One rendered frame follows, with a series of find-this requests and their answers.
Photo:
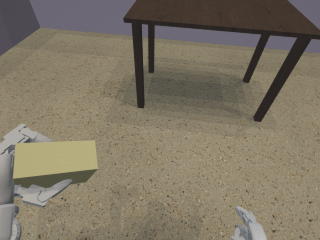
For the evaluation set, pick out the robot left hand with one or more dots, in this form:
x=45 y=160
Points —
x=34 y=195

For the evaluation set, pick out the left robot forearm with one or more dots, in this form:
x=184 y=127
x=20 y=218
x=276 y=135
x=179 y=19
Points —
x=10 y=228

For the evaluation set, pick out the robot right hand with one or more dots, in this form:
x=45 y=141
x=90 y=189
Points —
x=254 y=230

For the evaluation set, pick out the sponge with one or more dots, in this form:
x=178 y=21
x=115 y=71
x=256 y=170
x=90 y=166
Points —
x=47 y=163

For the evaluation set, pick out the table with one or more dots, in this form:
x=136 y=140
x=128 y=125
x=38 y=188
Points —
x=264 y=17

